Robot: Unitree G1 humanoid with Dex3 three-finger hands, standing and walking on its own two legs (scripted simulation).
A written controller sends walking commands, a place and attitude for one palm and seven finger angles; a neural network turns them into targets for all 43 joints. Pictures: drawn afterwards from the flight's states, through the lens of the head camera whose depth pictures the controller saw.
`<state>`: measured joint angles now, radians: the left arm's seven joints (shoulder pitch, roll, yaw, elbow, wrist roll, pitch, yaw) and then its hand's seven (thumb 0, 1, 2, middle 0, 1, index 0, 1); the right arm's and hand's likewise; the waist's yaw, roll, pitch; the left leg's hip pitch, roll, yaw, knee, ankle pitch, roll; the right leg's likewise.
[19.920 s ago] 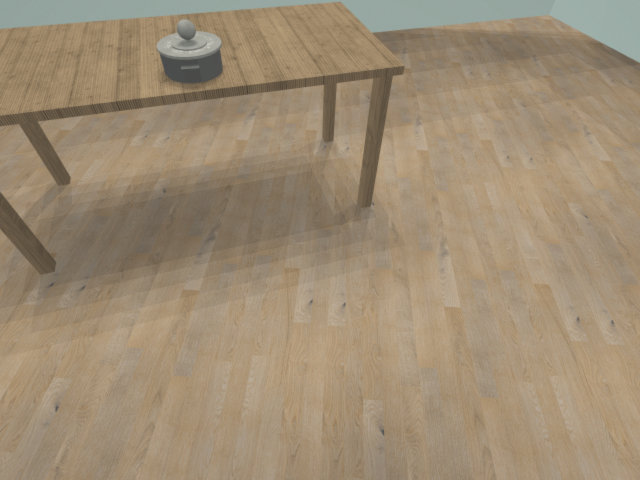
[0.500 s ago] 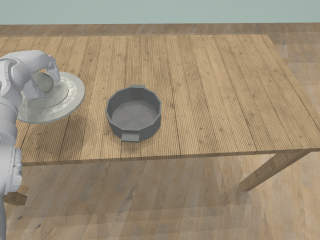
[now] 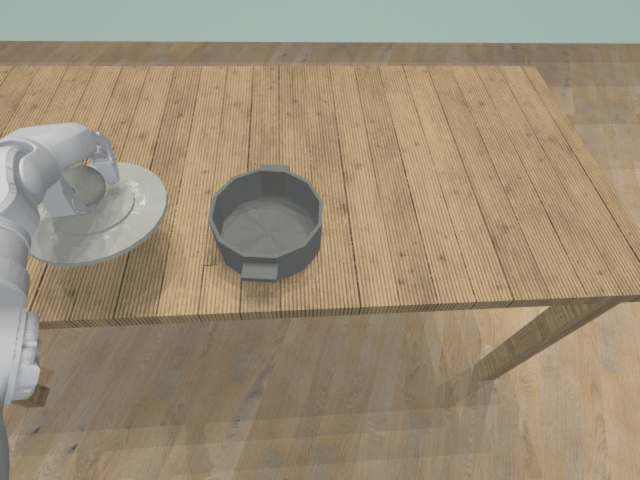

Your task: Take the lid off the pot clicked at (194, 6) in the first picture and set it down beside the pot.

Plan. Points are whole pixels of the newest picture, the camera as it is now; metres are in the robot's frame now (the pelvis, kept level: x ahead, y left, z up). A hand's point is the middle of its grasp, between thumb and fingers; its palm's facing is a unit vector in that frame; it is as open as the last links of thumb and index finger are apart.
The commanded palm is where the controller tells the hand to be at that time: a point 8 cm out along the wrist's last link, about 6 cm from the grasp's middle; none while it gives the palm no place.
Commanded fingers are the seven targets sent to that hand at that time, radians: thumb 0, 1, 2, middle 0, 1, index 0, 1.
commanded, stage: lower the lid onto the table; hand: left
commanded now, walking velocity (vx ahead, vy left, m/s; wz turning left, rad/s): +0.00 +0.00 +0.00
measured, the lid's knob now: (82, 185) +0.47 +0.31 +0.07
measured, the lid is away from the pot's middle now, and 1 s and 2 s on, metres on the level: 0.24 0.23 0.24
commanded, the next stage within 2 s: open the fingers wide in 1.60 s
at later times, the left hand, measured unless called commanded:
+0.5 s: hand (93, 200) +0.46 +0.30 +0.06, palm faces -0.46 -0.08 -0.89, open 8.1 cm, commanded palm +0.49 +0.30 +0.12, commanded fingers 0.00 0.66 0.96 -0.77 -1.04 -0.76 -1.03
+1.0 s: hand (98, 211) +0.46 +0.30 +0.02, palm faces -0.47 -0.10 -0.87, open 8.1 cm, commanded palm +0.50 +0.30 +0.08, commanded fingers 0.00 0.66 0.96 -0.77 -1.04 -0.76 -1.03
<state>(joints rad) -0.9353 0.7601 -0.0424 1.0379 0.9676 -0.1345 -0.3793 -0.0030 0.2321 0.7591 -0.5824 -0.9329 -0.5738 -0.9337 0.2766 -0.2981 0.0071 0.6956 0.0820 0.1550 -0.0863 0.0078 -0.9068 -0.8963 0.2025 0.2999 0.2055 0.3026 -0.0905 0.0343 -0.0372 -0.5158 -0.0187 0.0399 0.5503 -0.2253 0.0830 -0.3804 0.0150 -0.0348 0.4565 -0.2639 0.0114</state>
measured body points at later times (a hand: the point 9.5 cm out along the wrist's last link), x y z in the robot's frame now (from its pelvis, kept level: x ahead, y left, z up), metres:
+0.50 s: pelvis +0.00 +0.01 -0.01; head +0.09 +0.02 +0.43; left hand +0.48 +0.30 +0.11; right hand +0.01 -0.27 -0.13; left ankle +0.02 +0.06 -0.73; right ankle -0.03 -0.13 -0.73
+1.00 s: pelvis +0.00 +0.01 -0.02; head +0.10 +0.03 +0.42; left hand +0.49 +0.31 +0.07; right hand -0.01 -0.28 -0.13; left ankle +0.02 +0.06 -0.73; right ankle -0.03 -0.13 -0.73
